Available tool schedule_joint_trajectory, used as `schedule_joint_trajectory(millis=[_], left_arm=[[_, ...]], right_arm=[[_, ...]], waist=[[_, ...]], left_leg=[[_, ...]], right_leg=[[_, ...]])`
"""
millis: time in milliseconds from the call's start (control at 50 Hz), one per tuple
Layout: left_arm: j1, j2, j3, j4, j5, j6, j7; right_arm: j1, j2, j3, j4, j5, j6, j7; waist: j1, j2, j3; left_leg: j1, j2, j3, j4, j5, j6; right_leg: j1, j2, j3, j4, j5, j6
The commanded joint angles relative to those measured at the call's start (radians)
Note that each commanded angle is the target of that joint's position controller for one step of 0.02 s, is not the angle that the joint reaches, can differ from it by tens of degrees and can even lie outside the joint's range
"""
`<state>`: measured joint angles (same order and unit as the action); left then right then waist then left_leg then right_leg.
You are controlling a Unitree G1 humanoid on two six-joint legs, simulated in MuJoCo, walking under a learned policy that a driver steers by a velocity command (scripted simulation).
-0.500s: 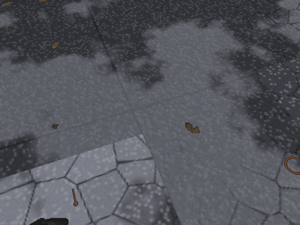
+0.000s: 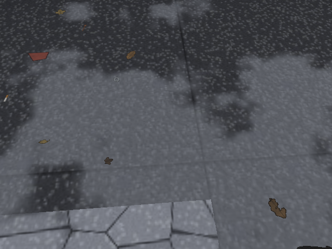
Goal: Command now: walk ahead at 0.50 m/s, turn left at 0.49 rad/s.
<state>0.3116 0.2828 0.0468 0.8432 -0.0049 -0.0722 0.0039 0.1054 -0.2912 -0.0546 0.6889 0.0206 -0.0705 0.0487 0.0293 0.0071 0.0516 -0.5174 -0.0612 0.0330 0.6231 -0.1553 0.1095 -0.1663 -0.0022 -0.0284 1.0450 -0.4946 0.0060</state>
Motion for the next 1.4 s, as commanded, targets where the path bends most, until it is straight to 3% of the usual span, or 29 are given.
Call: schedule_joint_trajectory(millis=[20, 40, 60, 80, 120, 160, 200, 260, 300, 340, 360, 380, 400, 420, 440, 460, 500, 540, 580, 640, 700, 720, 740, 760, 780, 800, 880, 1000, 1400], left_arm=[[-0.093, 0.138, 0.013, -0.153, -0.026, -0.082, -0.013], [-0.110, 0.137, 0.018, -0.151, -0.003, -0.081, -0.006], [-0.093, 0.144, 0.025, -0.154, 0.008, -0.070, -0.004], [-0.081, 0.140, 0.028, -0.158, 0.014, -0.057, -0.002], [-0.064, 0.115, 0.024, -0.162, 0.023, -0.032, 0.006], [-0.107, 0.083, 0.013, -0.179, 0.029, -0.021, 0.013], [-0.165, 0.065, 0.005, -0.188, 0.028, -0.019, 0.010], [-0.249, 0.078, 0.008, -0.213, 0.011, -0.015, -0.001], [-0.255, 0.109, 0.022, -0.220, 0.010, -0.015, -0.005], [-0.210, 0.130, 0.036, -0.212, 0.015, -0.024, -0.007], [-0.170, 0.142, 0.043, -0.206, 0.024, -0.032, -0.003], [-0.107, 0.197, 0.052, -0.209, 0.043, -0.034, 0.007], [-0.099, 0.220, 0.051, -0.209, 0.069, -0.016, 0.010], [-0.101, 0.180, 0.052, -0.205, 0.031, -0.001, 0.006], [-0.139, 0.116, 0.034, -0.227, 0.019, 0.009, 0.008], [-0.166, 0.092, 0.022, -0.227, 0.025, 0.021, 0.006], [-0.222, 0.096, 0.015, -0.222, 0.027, 0.039, 0.006], [-0.237, 0.097, 0.017, -0.208, 0.032, 0.044, 0.006], [-0.234, 0.099, 0.019, -0.195, 0.025, 0.047, 0.005], [-0.202, 0.122, 0.025, -0.175, 0.013, 0.055, 0.002], [-0.186, 0.101, 0.013, -0.154, 0.000, 0.061, -0.002], [-0.157, 0.079, 0.004, -0.142, 0.007, 0.054, -0.006], [-0.125, 0.053, -0.002, -0.147, 0.026, 0.045, -0.013], [-0.147, 0.031, -0.007, -0.144, 0.033, 0.041, -0.012], [-0.181, 0.048, -0.004, -0.140, 0.036, 0.042, -0.011], [-0.183, 0.051, -0.001, -0.131, 0.034, 0.044, -0.009], [-0.155, 0.067, 0.005, -0.097, 0.023, 0.045, -0.003], [-0.149, 0.058, 0.006, -0.050, 0.016, 0.045, 0.002], [-0.175, 0.062, 0.015, 0.118, 0.006, 0.078, 0.031]], right_arm=[[0.238, -0.167, -0.055, -0.021, -0.006, -0.005, -0.020], [0.172, -0.143, -0.048, -0.039, -0.011, -0.004, -0.022], [0.136, -0.125, -0.040, -0.057, -0.024, -0.005, -0.025], [0.109, -0.124, -0.040, -0.071, -0.028, -0.003, -0.027], [0.101, -0.143, -0.047, -0.070, -0.023, -0.003, -0.036], [0.108, -0.174, -0.058, -0.063, -0.019, 0.006, -0.051], [0.128, -0.177, -0.062, -0.053, -0.005, 0.026, -0.064], [0.176, -0.171, -0.062, -0.038, 0.002, 0.055, -0.077], [0.176, -0.160, -0.061, -0.042, 0.000, 0.066, -0.082], [0.136, -0.145, -0.058, -0.062, -0.002, 0.070, -0.087], [0.123, -0.119, -0.051, -0.075, -0.003, 0.069, -0.086], [0.141, -0.059, -0.031, -0.097, -0.020, 0.063, -0.086], [0.335, -0.022, -0.017, -0.088, -0.017, 0.057, -0.082], [0.397, -0.122, -0.032, -0.056, -0.010, 0.062, -0.077], [0.302, -0.181, -0.050, -0.046, -0.002, 0.079, -0.081], [0.230, -0.180, -0.053, -0.051, -0.005, 0.099, -0.090], [0.181, -0.143, -0.046, -0.070, -0.010, 0.123, -0.094], [0.200, -0.080, -0.027, -0.066, -0.013, 0.120, -0.091], [0.187, -0.052, -0.013, -0.064, -0.022, 0.111, -0.087], [0.159, -0.069, -0.014, -0.062, -0.019, 0.107, -0.078], [0.174, -0.069, -0.015, -0.045, -0.030, 0.106, -0.068], [0.161, -0.098, -0.017, -0.062, -0.045, 0.105, -0.070], [0.128, -0.171, -0.031, -0.076, -0.052, 0.107, -0.075], [0.104, -0.105, -0.016, -0.061, -0.053, 0.101, -0.067], [0.069, -0.053, 0.001, -0.072, -0.057, 0.090, -0.061], [0.071, -0.046, 0.003, -0.063, -0.062, 0.081, -0.059], [0.124, -0.066, 0.000, -0.046, -0.042, 0.058, -0.064], [0.142, -0.049, 0.003, -0.043, -0.037, 0.058, -0.070], [0.193, -0.029, -0.004, 0.059, -0.031, 0.048, -0.076]], waist=[[-0.121, 0.012, -0.223], [-0.080, -0.031, -0.152], [-0.041, -0.009, -0.132], [-0.018, 0.006, -0.108], [0.006, 0.007, -0.085], [-0.001, 0.019, -0.081], [-0.028, 0.052, -0.113], [-0.065, 0.086, -0.140], [-0.056, 0.100, -0.144], [-0.017, 0.119, -0.142], [0.005, 0.105, -0.159], [0.010, -0.020, -0.262], [-0.078, -0.279, -0.354], [-0.079, -0.259, -0.386], [-0.039, -0.154, -0.291], [-0.027, -0.093, -0.239], [-0.045, -0.107, -0.145], [-0.061, -0.142, -0.137], [-0.049, -0.162, -0.163], [-0.024, -0.172, -0.184], [-0.053, -0.142, -0.145], [-0.045, -0.094, -0.142], [0.009, 0.065, -0.121], [0.013, 0.157, -0.114], [0.002, 0.134, -0.068], [0.000, 0.131, -0.049], [-0.012, 0.062, -0.030], [-0.017, 0.008, -0.058], [-0.011, 0.002, -0.050]], left_leg=[[0.714, 0.319, -0.609, -0.313, -0.052, 0.223], [0.560, 0.284, -0.521, -0.329, 0.068, 0.205], [0.457, 0.260, -0.471, -0.353, 0.155, 0.204], [0.389, 0.247, -0.443, -0.368, 0.268, 0.209], [0.278, 0.228, -0.346, -0.361, 0.521, 0.208], [0.200, 0.174, -0.257, -0.340, 0.618, 0.175], [0.175, 0.118, -0.212, -0.301, 0.574, 0.119], [0.224, 0.119, -0.276, -0.248, 0.410, 0.075], [0.284, 0.138, -0.360, -0.189, 0.324, 0.060], [0.317, 0.133, -0.422, -0.102, 0.265, 0.034], [0.299, 0.089, -0.410, -0.017, 0.201, 0.000], [0.213, 0.017, -0.318, 0.207, -0.027, -0.051], [-0.011, -0.109, -0.233, 0.445, -0.597, -0.111], [-0.073, -0.028, -0.230, 0.584, -0.563, -0.145], [-0.101, 0.003, -0.208, 0.647, -0.485, -0.172], [-0.105, 0.018, -0.182, 0.647, -0.425, -0.184], [-0.035, 0.042, -0.162, 0.580, -0.357, -0.193], [0.067, 0.043, -0.105, 0.423, -0.327, -0.193], [0.148, 0.059, -0.079, 0.265, -0.313, -0.187], [0.221, 0.066, -0.067, 0.088, -0.220, -0.167], [0.375, 0.053, -0.047, -0.178, -0.041, -0.111], [0.435, 0.121, -0.128, -0.203, 0.016, -0.076], [0.398, 0.224, -0.242, -0.212, 0.012, -0.019], [0.227, 0.235, -0.257, -0.265, -0.191, 0.013], [0.167, 0.195, -0.233, -0.288, -0.301, -0.012], [0.150, 0.168, -0.209, -0.285, -0.324, -0.043], [0.192, 0.138, -0.170, -0.225, -0.167, -0.074], [0.232, 0.121, -0.151, -0.189, -0.040, -0.068], [0.261, 0.095, -0.111, -0.208, 0.057, -0.080]], right_leg=[[-0.633, -0.051, 0.136, 0.272, 0.093, -0.030], [-0.574, -0.079, 0.127, 0.181, 0.130, -0.022], [-0.498, -0.098, 0.132, 0.144, 0.150, -0.015], [-0.462, -0.098, 0.125, 0.112, 0.147, 0.001], [-0.415, -0.090, 0.094, 0.020, 0.156, 0.041], [-0.368, -0.054, 0.064, -0.129, 0.264, 0.068], [-0.293, -0.006, 0.051, -0.284, 0.439, 0.074], [-0.254, 0.041, 0.073, -0.435, 0.538, 0.073], [-0.247, 0.044, 0.111, -0.501, 0.497, 0.059], [-0.200, 0.033, 0.121, -0.582, 0.496, 0.028], [-0.109, -0.008, 0.122, -0.650, 0.610, -0.001], [0.088, -0.195, 0.264, -0.620, 0.896, -0.072], [0.320, -0.429, 0.580, -0.607, 1.142, -0.276], [0.295, -0.469, 0.713, -0.637, 0.889, -0.333], [0.224, -0.386, 0.578, -0.647, 0.730, -0.290], [0.144, -0.320, 0.474, -0.662, 0.612, -0.246], [-0.035, -0.244, 0.356, -0.717, 0.528, -0.222], [-0.100, -0.184, 0.250, -0.738, 0.552, -0.212], [-0.089, -0.182, 0.219, -0.730, 0.592, -0.225], [-0.056, -0.211, 0.246, -0.721, 0.514, -0.243], [-0.150, -0.173, 0.224, -0.702, 0.299, -0.171], [-0.209, -0.147, 0.203, -0.677, 0.214, -0.106], [-0.245, -0.055, 0.102, -0.606, 0.126, -0.039], [-0.109, -0.018, 0.037, -0.586, 0.184, 0.006], [-0.063, -0.019, 0.048, -0.579, 0.253, 0.021], [-0.048, -0.022, 0.048, -0.577, 0.281, 0.018], [-0.063, -0.038, 0.071, -0.586, 0.330, -0.010], [-0.037, -0.043, 0.073, -0.571, 0.407, -0.004], [0.018, -0.050, 0.080, -0.569, 0.460, -0.004]])
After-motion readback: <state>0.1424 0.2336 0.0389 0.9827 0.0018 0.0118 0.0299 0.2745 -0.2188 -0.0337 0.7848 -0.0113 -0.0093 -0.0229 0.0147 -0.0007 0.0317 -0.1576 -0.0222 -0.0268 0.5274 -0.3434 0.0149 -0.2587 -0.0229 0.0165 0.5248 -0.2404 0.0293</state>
